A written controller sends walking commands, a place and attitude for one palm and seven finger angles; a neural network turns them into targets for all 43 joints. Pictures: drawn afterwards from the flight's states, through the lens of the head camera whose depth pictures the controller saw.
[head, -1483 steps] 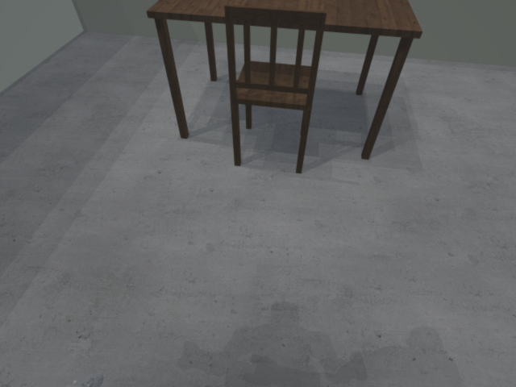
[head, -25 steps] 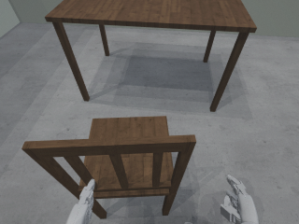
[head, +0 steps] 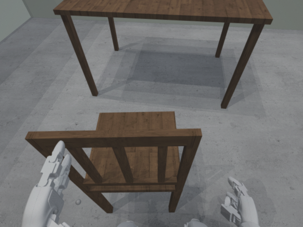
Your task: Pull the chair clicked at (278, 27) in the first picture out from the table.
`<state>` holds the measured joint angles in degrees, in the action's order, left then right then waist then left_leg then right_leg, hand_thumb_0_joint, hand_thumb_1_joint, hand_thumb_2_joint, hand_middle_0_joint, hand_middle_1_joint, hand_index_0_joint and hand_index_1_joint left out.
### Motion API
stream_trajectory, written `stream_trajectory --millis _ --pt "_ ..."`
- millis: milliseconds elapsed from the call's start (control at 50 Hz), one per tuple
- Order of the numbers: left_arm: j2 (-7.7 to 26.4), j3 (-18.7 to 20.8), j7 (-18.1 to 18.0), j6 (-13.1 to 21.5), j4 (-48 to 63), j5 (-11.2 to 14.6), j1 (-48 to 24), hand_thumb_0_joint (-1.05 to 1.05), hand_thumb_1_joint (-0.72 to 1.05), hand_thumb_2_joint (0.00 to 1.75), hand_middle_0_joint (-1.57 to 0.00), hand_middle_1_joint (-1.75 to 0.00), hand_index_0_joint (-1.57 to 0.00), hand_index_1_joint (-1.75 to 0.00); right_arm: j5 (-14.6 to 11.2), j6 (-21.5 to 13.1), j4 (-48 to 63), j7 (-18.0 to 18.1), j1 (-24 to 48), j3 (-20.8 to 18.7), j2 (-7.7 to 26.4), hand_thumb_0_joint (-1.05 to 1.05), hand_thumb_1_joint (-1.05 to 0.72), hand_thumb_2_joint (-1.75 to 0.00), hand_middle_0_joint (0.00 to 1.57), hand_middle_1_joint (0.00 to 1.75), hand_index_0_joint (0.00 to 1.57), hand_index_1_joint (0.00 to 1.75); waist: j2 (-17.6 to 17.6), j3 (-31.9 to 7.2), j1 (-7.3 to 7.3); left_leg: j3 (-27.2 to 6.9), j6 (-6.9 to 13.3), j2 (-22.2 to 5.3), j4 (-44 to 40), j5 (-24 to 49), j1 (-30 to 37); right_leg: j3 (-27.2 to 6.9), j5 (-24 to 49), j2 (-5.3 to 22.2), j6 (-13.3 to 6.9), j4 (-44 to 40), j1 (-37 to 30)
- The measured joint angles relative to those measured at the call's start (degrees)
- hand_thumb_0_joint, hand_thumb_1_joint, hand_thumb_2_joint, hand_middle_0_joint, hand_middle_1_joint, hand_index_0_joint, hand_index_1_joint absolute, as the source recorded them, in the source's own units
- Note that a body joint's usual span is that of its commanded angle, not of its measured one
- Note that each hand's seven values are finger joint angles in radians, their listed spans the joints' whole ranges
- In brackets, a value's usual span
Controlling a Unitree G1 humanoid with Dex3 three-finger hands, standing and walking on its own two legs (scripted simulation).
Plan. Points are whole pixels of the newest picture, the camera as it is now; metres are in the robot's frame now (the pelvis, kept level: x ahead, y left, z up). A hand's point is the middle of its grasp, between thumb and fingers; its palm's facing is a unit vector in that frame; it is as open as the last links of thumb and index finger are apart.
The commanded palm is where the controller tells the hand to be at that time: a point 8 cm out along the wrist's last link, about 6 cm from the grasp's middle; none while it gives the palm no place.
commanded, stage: draw the hand back to the body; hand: left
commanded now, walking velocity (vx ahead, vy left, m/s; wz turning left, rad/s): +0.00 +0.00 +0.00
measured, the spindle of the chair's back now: (124, 165) +0.30 +0.11 -0.04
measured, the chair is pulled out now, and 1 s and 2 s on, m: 0.67 0.67 0.67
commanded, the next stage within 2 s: step back with the hand held close in 1.14 s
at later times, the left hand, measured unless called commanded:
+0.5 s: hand (23, 167) +0.20 +0.23 +0.18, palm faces +0.37 -0.83 -0.42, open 13.1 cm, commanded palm +0.15 +0.27 +0.21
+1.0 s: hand (2, 132) +0.24 +0.26 +0.22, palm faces +0.46 -0.77 -0.45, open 7.6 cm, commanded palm +0.18 +0.30 +0.25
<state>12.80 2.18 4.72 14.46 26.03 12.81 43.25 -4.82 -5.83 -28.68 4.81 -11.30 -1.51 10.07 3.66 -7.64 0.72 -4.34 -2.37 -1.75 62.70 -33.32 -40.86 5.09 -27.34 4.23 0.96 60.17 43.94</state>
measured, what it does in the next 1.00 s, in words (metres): rises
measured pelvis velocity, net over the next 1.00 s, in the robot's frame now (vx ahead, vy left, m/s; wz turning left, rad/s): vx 0.04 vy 0.00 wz -0.01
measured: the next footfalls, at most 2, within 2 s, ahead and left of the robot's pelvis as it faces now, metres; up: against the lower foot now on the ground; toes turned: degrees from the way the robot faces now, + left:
none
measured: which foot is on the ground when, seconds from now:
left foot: down 0.00-1.00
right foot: down 0.00-1.00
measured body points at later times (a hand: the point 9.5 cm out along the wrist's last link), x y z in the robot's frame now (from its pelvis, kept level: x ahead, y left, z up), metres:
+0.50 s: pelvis +0.03 +0.00 +0.07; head +0.02 -0.03 +0.51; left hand +0.17 +0.28 +0.20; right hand +0.23 -0.22 -0.01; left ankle -0.02 +0.14 -0.66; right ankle +0.02 -0.13 -0.66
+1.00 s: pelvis +0.04 +0.00 +0.07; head +0.04 -0.03 +0.52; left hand +0.21 +0.30 +0.25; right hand +0.22 -0.23 -0.03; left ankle -0.02 +0.14 -0.66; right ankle +0.02 -0.13 -0.66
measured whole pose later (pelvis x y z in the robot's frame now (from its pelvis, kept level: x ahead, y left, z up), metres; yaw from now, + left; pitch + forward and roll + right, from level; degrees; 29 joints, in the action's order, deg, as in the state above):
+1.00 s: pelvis +0.04 +0.00 +0.07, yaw -1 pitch -2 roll -1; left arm 19.7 19.2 -9.3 0.4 24.3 3.8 28.7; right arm -2.3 -5.6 -38.1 5.2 -9.6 -0.7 13.7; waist 5.7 0.7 2.9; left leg -2.2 -2.1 -2.7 26.6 -20.0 -5.0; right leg 5.2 -15.5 2.6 1.3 26.5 9.2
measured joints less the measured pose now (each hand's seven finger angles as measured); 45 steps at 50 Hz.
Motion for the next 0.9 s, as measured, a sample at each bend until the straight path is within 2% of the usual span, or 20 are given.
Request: stream_trajectory --millis 80,120,160,220,280,400,520,780,900 --pt "-0.1 2.5 1.1 -1.6 0.1 1.4 -1.7 -0.02 -0.51 0.22 -0.01 -0.01 0.00 -0.01 -0.3 -1.0 -0.7 0.8 -0.6 0.7 0.5 0.02 -0.91 -0.90 0.20 0.30 0.20 0.30 0.4 0.0 -0.07 -0.1 0.1 0.0 -3.5 1.4 3.3 0.3 1.2 0.0 0.1 -3.4 -3.5" --pt "1.9 2.6 -2.2 -5.6 0.2 -3.0 -3.0 -0.02 -0.48 0.24 -0.01 -0.01 -0.01 -0.02 0.3 -0.6 -0.6 1.7 -1.4 0.7 0.7 0.02 -0.91 -0.90 0.20 0.30 0.20 0.30 0.3 0.3 0.70 0.2 0.0 -0.2 -5.8 2.2 6.1 0.2 2.0 -0.3 0.0 -5.6 -6.2" --pt "3.3 2.6 -6.4 -10.0 0.2 -6.2 -3.3 -0.02 -0.43 0.26 -0.02 -0.02 -0.02 -0.03 0.8 0.2 -0.7 2.3 -1.7 1.0 1.0 0.02 -0.91 -0.90 0.20 0.30 0.20 0.30 0.5 1.1 0.65 0.3 -0.1 -0.3 -8.9 3.2 9.8 0.3 3.0 -0.4 0.1 -8.7 -9.9" --pt "4.2 2.7 -10.7 -14.5 0.0 -8.6 -3.0 -0.01 -0.35 0.30 -0.03 -0.04 -0.03 -0.04 1.3 0.6 -1.3 3.0 -2.0 1.6 1.4 0.02 -0.91 -0.90 0.20 0.30 0.20 0.30 0.8 2.4 0.44 0.3 0.1 -0.4 -13.8 5.1 15.3 0.6 4.7 -0.7 0.1 -13.6 -15.5" --pt "4.8 3.2 -13.0 -16.4 0.0 -9.5 -3.3 -0.01 -0.26 0.34 -0.05 -0.06 -0.04 -0.06 1.6 0.0 -2.4 3.2 -2.0 2.0 1.9 0.02 -0.91 -0.90 0.20 0.30 0.20 0.30 0.8 3.5 0.67 0.2 0.2 -0.4 -18.4 6.9 20.1 0.9 6.3 -0.7 0.1 -18.1 -20.5" --pt "5.3 5.6 -14.6 -16.2 -0.6 -10.0 -5.9 -0.01 -0.05 0.44 -0.07 -0.10 -0.07 -0.11 2.1 -1.3 -4.9 2.7 -0.6 2.4 2.7 0.02 -0.91 -0.90 0.20 0.30 0.20 0.30 1.0 5.3 1.71 0.4 0.2 -0.4 -25.6 9.8 27.1 1.2 8.9 -0.8 0.2 -24.9 -27.4" --pt "5.7 8.9 -14.8 -15.2 -1.2 -9.9 -9.1 -0.01 0.16 0.55 -0.11 -0.14 -0.10 -0.15 2.5 -1.7 -6.1 1.9 1.2 2.6 2.5 0.02 -0.91 -0.90 0.20 0.30 0.20 0.30 1.3 6.5 2.43 0.9 0.2 -0.4 -30.3 11.7 31.2 1.0 10.3 -1.0 0.2 -28.7 -31.0" --pt "8.0 17.0 -14.7 -14.1 -0.2 -9.3 -14.5 0.00 0.62 0.77 -0.17 -0.24 -0.17 -0.25 2.7 -1.2 -8.5 0.7 1.8 1.9 2.9 0.02 -0.91 -0.90 0.20 0.30 0.20 0.30 2.1 7.9 3.05 1.4 0.1 -0.9 -35.0 13.0 35.4 0.7 11.4 -1.5 0.1 -32.6 -34.6" --pt "7.4 18.6 -14.6 -13.4 -1.7 -9.0 -15.7 0.01 0.79 0.85 -0.19 -0.27 -0.19 -0.28 2.5 0.0 -9.4 0.2 2.0 1.2 3.4 0.02 -0.91 -0.90 0.20 0.30 0.20 0.30 2.3 8.1 2.44 1.9 0.2 -0.9 -35.9 13.3 35.8 0.3 11.7 -1.6 0.2 -33.3 -34.8"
